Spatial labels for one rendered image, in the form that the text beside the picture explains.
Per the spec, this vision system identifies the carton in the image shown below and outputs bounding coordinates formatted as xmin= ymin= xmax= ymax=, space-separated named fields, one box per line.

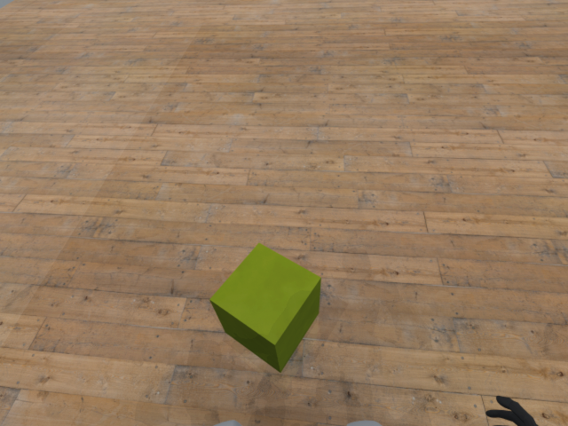
xmin=210 ymin=243 xmax=321 ymax=373

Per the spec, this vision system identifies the robot right hand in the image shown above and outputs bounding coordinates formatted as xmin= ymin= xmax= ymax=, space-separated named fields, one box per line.
xmin=485 ymin=396 xmax=539 ymax=426

